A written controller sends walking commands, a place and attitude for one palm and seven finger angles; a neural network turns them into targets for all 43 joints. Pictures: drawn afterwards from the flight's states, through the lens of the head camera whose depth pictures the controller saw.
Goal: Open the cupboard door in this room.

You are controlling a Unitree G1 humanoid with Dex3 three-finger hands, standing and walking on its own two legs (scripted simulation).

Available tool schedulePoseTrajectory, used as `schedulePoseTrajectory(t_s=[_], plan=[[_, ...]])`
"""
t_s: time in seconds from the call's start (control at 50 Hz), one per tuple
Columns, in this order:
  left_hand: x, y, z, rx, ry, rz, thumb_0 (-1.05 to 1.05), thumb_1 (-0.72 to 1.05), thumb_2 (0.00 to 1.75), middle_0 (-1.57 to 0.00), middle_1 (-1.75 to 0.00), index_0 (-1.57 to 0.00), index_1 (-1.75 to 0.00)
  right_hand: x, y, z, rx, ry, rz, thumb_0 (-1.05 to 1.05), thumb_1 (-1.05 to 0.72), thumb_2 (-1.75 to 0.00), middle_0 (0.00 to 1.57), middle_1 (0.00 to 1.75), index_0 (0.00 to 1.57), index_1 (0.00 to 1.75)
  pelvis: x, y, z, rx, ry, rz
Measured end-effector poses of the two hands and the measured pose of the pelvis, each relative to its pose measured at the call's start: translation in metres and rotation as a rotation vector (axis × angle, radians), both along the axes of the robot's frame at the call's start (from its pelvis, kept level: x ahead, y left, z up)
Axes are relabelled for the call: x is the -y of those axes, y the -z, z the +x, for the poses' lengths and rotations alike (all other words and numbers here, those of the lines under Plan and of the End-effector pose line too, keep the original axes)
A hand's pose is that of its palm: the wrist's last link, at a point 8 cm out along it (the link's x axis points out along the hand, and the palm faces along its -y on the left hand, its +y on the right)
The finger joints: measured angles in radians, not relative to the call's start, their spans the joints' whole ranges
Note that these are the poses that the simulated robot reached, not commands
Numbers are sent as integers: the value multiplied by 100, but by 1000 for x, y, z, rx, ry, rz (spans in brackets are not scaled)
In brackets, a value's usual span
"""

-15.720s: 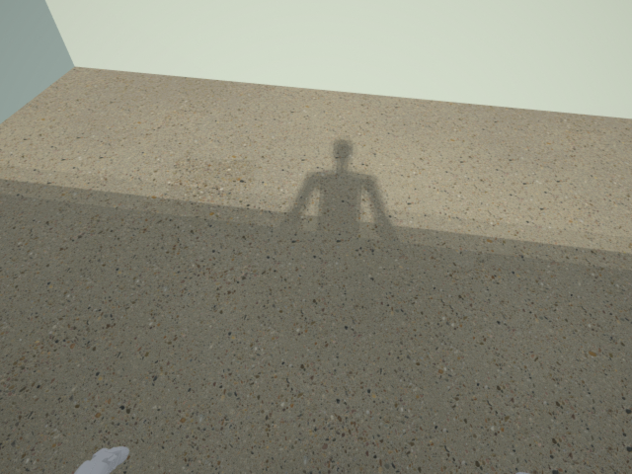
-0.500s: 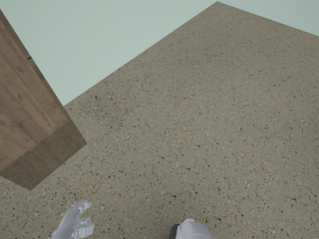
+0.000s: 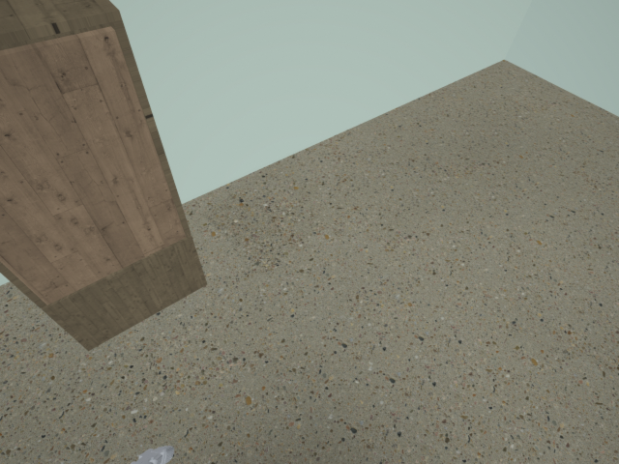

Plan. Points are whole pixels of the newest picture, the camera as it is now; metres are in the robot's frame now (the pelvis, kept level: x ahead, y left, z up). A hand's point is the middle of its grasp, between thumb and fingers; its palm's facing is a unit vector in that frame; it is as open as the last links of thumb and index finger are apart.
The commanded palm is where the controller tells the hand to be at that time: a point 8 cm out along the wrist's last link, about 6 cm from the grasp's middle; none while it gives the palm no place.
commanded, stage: turn to face it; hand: left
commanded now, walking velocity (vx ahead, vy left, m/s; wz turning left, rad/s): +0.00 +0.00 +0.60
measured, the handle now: out of the picture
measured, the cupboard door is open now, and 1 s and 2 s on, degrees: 0 0 0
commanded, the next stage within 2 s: take the last steps up to it in 1.02 s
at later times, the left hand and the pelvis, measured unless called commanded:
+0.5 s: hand out of the picture +0.07 +0.19 -0.14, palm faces +0.25 -0.92 -0.30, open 7.4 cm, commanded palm none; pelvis +0.00 -0.05 +0.00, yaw +15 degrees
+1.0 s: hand out of the picture -0.15 +0.12 -0.16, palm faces +0.55 -0.80 -0.26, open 7.4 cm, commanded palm none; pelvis -0.05 -0.07 +0.00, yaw +31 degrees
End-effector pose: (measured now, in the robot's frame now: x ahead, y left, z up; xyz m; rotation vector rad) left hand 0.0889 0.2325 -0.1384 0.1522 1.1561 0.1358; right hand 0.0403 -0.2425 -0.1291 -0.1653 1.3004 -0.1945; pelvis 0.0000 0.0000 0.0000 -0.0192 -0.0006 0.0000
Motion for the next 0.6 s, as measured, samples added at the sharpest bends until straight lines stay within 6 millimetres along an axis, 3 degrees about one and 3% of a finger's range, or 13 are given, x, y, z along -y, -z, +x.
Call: schedulePoseTrajectory(t_s=[0.06,0.14,0.28,0.38,0.48,0.52,0.6], plan=[[-25,10,-29,-76,-63,12,0,91,90,-20,-30,-20,-30,-8,-4,15,23,-48,-23,0,-91,-90,20,30,20,30,-10,3,0,-5,-31,6],[-45,0,-58,-158,-119,35,0,91,90,-20,-29,-20,-30,-16,-15,23,21,-93,-36,0,-91,-90,20,30,20,30,-14,-8,1,-13,-67,-7],[-54,-17,-70,-138,-184,73,0,91,90,-20,-29,-19,-30,-13,-18,37,14,-157,-20,0,-90,-90,20,30,20,30,-8,-16,1,-16,-130,-4],[-38,-25,-55,-71,-204,92,0,91,90,-20,-29,-19,-30,5,-11,45,19,-189,-4,0,-90,-90,20,30,20,30,11,-13,-1,-11,-183,12],[-5,-32,-39,34,-216,115,0,91,90,-20,-29,-19,-30,38,9,59,22,-226,20,0,-90,-90,20,30,20,30,43,-3,-4,-12,-246,37],[11,-37,-42,63,-224,128,0,91,90,-20,-29,-20,-30,50,16,67,24,-242,26,0,-90,-90,20,30,20,30,54,0,-6,0,-279,31],[37,-48,-65,62,-274,127,0,90,90,-20,-30,-20,-30,64,13,86,32,-297,33,0,-91,-90,20,30,20,30,68,-8,-9,9,-335,64]])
